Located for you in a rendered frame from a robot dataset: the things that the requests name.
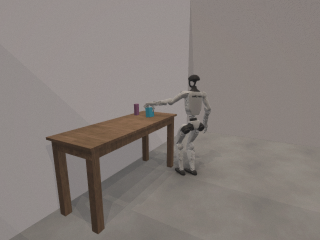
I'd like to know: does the robot left forearm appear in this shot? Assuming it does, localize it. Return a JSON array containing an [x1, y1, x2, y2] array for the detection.
[[152, 98, 172, 106]]

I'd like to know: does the robot right forearm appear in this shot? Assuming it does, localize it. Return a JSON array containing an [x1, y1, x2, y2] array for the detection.
[[203, 110, 211, 123]]

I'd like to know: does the sponge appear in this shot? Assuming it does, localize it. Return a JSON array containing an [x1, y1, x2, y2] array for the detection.
[[145, 107, 154, 118]]

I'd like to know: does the table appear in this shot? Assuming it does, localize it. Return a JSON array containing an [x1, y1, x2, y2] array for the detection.
[[46, 111, 177, 234]]

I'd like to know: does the robot right thigh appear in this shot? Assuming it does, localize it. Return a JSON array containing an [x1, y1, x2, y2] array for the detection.
[[186, 122, 205, 150]]

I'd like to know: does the right robot hand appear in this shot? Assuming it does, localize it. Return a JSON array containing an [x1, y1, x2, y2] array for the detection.
[[202, 122, 208, 133]]

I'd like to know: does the robot left upper arm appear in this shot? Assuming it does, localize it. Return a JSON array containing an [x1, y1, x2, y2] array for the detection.
[[168, 90, 189, 105]]

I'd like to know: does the humanoid robot head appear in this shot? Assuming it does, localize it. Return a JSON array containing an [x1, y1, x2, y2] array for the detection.
[[188, 74, 200, 92]]

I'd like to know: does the robot right upper arm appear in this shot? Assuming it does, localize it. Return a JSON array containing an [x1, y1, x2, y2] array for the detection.
[[201, 91, 211, 112]]

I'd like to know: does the left robot hand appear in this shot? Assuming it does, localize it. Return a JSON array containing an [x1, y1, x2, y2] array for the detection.
[[143, 102, 155, 112]]

